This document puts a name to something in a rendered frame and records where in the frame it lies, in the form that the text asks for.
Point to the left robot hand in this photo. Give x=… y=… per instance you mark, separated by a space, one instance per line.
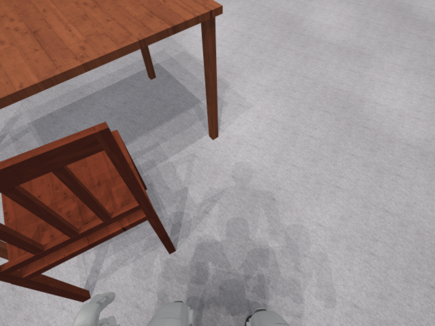
x=89 y=312

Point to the robot right thigh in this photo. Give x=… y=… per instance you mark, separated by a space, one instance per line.
x=266 y=318

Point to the table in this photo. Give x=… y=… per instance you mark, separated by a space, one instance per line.
x=44 y=43

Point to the right robot shin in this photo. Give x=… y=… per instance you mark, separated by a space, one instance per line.
x=260 y=309

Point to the chair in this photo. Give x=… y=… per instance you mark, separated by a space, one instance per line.
x=64 y=198

